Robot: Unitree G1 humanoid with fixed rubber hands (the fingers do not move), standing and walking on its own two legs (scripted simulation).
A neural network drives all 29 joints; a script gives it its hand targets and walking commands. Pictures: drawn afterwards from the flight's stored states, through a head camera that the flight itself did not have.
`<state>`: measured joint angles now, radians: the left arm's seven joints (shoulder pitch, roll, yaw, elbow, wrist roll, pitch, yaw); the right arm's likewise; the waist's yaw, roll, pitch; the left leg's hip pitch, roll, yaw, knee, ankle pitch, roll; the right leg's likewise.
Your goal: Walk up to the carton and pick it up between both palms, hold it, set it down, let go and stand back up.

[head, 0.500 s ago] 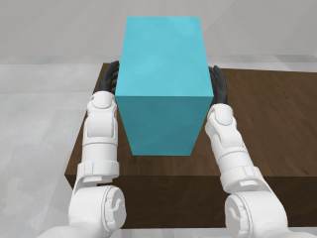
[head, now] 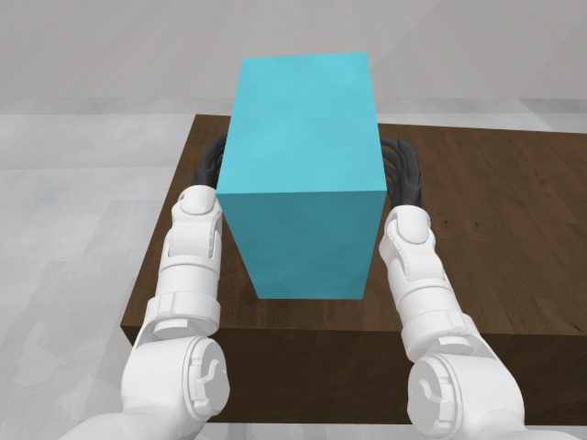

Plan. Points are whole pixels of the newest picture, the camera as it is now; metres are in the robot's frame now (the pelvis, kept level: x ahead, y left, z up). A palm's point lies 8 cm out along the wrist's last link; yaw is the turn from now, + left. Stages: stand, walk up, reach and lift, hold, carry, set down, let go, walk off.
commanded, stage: set down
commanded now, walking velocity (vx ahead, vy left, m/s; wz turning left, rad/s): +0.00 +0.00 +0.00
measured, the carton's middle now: (307, 188) +0.45 -0.01 +0.11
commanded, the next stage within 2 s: none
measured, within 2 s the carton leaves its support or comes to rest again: neither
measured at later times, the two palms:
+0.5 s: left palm (203, 197) +0.41 +0.15 +0.12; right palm (390, 208) +0.38 -0.12 +0.13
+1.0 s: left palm (207, 202) +0.43 +0.15 +0.09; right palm (382, 211) +0.40 -0.12 +0.11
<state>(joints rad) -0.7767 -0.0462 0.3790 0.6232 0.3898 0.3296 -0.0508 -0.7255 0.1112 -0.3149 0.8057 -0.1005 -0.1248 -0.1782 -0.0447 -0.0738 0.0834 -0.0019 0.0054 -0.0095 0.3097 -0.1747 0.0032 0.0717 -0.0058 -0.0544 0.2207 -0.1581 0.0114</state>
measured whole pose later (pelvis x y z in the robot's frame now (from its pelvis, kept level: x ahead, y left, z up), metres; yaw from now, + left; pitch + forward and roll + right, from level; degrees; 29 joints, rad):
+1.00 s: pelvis +0.01 +0.01 +0.00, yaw -2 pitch +1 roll -1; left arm -0.86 0.01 0.47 0.95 0.38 0.12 -0.07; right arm -0.75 0.22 -0.59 0.83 -0.35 -0.17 -0.15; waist -0.01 -0.06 0.03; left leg -0.14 0.00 0.02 0.30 -0.17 0.02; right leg -0.09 -0.02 -0.03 0.23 -0.16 0.02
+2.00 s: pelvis +0.01 +0.01 +0.00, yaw -2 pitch +9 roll -1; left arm -0.93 0.05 0.54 1.15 0.41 -0.05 -0.06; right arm -0.80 0.29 -0.78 0.86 -0.51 -0.22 -0.15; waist -0.03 -0.05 -0.03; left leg -0.33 0.00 0.02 0.34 -0.16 0.01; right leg -0.27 -0.02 -0.03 0.27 -0.15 0.02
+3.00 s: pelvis +0.01 +0.01 +0.00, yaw -2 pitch +10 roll -1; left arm -0.95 -0.02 0.69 1.07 0.54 -0.11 -0.10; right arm -0.77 0.32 -0.83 0.80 -0.60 -0.26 -0.14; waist -0.02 -0.06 0.01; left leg -0.35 0.01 0.04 0.34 -0.16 0.02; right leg -0.30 -0.01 -0.02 0.28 -0.15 0.02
